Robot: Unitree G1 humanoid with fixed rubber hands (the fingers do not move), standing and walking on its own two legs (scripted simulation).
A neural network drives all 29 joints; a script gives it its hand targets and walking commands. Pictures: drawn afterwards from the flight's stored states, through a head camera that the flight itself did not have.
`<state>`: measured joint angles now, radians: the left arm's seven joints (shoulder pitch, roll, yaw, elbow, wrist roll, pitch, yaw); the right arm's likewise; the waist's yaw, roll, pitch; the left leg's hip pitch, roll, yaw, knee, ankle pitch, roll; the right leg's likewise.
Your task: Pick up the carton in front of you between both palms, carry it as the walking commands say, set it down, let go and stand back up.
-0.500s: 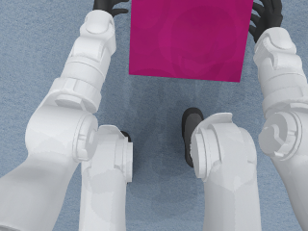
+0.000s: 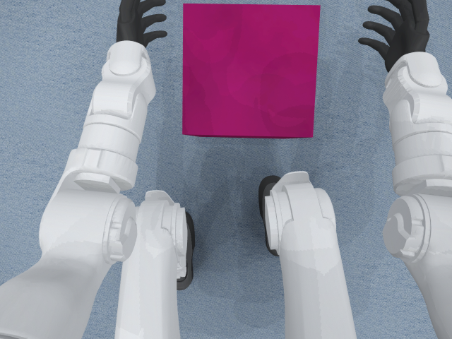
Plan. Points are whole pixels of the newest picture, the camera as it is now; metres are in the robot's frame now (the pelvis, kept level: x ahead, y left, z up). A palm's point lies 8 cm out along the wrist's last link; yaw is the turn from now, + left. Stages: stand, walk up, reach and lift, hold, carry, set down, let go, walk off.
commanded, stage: set down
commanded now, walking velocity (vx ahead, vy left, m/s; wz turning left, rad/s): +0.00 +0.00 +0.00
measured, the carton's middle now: (245, 87) +0.49 -0.10 -0.30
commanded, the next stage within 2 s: let go in 0.74 s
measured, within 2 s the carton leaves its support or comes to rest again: neither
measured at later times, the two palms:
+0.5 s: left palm out of the picture +0.55 +0.07 +0.01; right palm out of the picture +0.47 -0.32 +0.01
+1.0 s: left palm out of the picture +0.49 +0.09 +0.14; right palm out of the picture +0.43 -0.32 +0.14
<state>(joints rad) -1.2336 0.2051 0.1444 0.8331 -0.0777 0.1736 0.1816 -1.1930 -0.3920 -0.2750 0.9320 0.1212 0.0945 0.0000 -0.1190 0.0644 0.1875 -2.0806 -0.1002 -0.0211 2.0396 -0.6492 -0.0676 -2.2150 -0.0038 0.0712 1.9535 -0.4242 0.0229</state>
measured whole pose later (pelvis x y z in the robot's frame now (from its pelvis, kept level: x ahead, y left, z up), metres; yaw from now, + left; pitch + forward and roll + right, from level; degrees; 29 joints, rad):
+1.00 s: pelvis +0.06 -0.02 +0.25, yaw -3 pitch +39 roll +3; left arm -0.66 0.07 0.21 0.60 0.12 0.16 0.12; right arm -0.65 -0.27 -0.30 0.68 -0.09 0.11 0.12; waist -0.06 0.03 -0.07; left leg -1.30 -0.05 -0.07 1.03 -0.41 -0.06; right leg -1.41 0.02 0.06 1.00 -0.26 -0.01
